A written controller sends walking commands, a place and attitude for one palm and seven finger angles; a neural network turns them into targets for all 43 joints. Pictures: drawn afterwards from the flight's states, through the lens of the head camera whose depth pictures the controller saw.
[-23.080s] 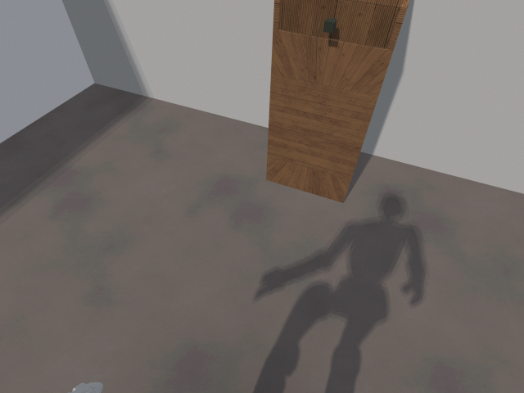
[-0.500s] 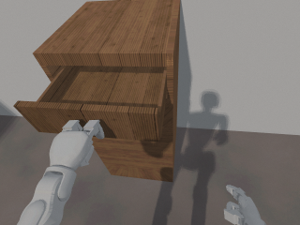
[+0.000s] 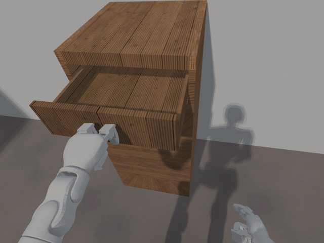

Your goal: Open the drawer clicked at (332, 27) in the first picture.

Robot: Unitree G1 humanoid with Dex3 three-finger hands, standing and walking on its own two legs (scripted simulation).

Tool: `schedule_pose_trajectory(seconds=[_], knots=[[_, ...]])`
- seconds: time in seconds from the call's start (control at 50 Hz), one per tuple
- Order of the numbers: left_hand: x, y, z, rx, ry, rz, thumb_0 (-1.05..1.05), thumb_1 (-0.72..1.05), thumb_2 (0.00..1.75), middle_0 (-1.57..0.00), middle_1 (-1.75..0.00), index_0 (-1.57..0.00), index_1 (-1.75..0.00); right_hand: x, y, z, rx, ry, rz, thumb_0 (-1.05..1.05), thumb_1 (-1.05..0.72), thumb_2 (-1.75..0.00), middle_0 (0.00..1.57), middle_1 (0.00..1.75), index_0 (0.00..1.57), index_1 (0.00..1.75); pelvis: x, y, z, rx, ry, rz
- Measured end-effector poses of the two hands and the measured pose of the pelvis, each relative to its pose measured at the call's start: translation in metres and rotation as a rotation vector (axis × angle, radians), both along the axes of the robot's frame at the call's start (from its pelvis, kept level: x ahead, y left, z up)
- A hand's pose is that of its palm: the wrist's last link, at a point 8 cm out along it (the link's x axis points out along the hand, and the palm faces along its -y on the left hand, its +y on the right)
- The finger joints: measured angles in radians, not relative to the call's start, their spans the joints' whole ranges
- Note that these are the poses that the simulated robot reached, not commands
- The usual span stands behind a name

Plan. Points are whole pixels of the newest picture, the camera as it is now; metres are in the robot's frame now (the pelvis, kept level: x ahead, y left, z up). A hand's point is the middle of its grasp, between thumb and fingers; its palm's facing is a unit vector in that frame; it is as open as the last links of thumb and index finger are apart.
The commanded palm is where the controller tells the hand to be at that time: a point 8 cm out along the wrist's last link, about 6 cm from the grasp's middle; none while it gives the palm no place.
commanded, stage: pull the drawer open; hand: left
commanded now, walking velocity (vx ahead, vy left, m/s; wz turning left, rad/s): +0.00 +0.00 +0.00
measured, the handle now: (97, 140) +0.32 +0.21 +0.09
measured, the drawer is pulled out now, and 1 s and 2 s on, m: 0.19 0.27 0.27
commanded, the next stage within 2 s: open the thumb to release the handle in 0.84 s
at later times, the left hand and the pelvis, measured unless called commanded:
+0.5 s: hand (84, 188) +0.21 +0.21 +0.07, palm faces +0.06 -0.13 -0.99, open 6.2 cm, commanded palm +0.15 +0.21 +0.13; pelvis +0.02 +0.00 -0.01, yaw -2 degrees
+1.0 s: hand (78, 196) +0.19 +0.21 +0.07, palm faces +0.06 -0.09 -0.99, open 6.1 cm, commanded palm +0.17 +0.22 +0.13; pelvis +0.02 +0.00 -0.01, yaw -1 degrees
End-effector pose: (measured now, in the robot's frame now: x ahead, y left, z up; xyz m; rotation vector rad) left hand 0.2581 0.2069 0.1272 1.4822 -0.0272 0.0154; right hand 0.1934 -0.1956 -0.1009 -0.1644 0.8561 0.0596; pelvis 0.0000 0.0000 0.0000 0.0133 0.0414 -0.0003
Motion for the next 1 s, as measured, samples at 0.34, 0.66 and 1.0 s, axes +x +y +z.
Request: schedule_pose_trajectory(seconds=[0.34,0.66,1.0], knots=[[-0.053,0.004,-0.001,-0.021,-0.025,0.024,0.0,0.57,0.71,-0.32,-1.35,-0.42,-1.35,-0.014,-0.05,0.002,-0.068,-0.003,-0.111,0.01,-0.91,-0.9,0.19,0.3,0.19,0.3,0.012,0.003,-0.002,-0.007,0.033,-0.039],[-0.09,0.008,-0.005,-0.045,-0.013,0.089,-0.02,0.66,0.73,-0.3,-1.33,-0.39,-1.35,0.049,-0.002,0.022,0.004,-0.156,0.042,0.01,-0.91,-0.9,0.2,0.3,0.2,0.3,0.024,0.003,-0.008,-0.019,0.043,-0.034],[-0.091,0.011,-0.006,-0.005,-0.031,0.05,-0.03,0.65,0.76,-0.33,-1.32,-0.37,-1.35,0.02,-0.026,0.004,-0.076,-0.064,-0.003,0.01,-0.91,-0.9,0.2,0.3,0.2,0.3,0.017,0.002,-0.012,-0.017,0.046,-0.022]])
